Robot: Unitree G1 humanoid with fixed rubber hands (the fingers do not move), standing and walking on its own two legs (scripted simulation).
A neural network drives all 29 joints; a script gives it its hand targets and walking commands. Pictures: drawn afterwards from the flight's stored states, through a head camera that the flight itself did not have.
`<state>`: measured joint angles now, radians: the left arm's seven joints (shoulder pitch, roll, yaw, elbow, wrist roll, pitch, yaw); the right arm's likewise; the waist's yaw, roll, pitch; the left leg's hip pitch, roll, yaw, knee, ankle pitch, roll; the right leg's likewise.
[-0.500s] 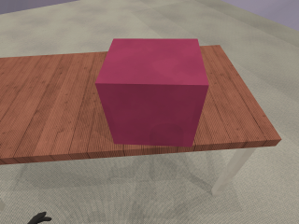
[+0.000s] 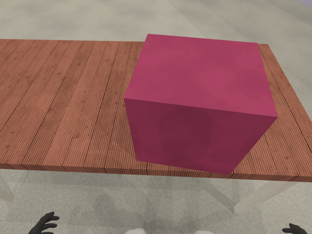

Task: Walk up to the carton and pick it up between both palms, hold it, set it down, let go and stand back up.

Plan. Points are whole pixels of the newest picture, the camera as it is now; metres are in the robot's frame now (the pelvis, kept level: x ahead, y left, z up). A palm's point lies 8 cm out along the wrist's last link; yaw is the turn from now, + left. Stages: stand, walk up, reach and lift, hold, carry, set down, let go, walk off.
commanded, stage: walk up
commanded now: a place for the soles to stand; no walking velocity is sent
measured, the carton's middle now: (190, 108) +0.42 -0.06 +0.07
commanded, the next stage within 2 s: none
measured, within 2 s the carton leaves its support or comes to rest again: neither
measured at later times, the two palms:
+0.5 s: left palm (35, 229) +0.15 +0.33 -0.07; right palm out of the picture +0.14 -0.31 -0.06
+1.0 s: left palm out of the picture +0.08 +0.29 -0.08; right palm out of the picture +0.06 -0.39 -0.06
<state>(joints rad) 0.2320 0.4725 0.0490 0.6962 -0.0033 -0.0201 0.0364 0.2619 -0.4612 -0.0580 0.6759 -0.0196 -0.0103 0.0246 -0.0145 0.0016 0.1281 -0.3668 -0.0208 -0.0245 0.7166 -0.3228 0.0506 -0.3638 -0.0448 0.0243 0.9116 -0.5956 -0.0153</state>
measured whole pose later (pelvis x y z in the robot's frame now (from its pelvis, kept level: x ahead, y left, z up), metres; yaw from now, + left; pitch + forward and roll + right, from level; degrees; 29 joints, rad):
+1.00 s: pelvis -0.03 -0.04 +0.01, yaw -6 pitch -3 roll -1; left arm 0.19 0.45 0.06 0.84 0.04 0.03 -0.03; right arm 0.12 -0.48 -0.05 0.84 0.00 -0.01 -0.02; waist 0.02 0.00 0.13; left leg -0.34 0.04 0.00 0.67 -0.37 0.00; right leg -0.22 0.02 0.03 0.57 -0.29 -0.01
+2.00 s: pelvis +0.00 -0.03 +0.03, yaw -3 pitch -2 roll +0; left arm 0.05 0.41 0.01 1.04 0.00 -0.01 0.00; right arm 0.06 -0.41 0.00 1.04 -0.01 -0.04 -0.01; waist 0.01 -0.01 0.05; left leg -0.12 -0.03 -0.03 0.33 -0.18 0.02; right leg -0.07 -0.02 0.00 0.32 -0.22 0.02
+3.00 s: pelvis -0.01 -0.05 +0.02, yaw -5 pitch -6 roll +0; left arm 0.05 0.33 0.11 0.44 0.09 0.45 -0.02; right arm 0.05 -0.38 -0.05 0.88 0.04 -0.12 0.06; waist 0.00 -0.06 0.11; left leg -0.12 0.03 0.00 0.50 -0.28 -0.03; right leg -0.07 0.04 0.01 0.47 -0.30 -0.02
